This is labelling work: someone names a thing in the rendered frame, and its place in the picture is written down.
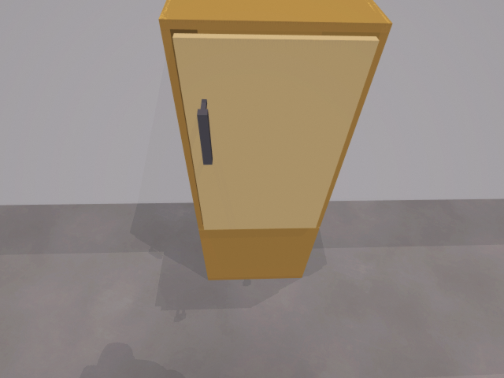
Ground cupboard door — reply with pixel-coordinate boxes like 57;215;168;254
172;33;379;230

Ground handle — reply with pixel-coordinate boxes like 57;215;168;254
197;99;213;165

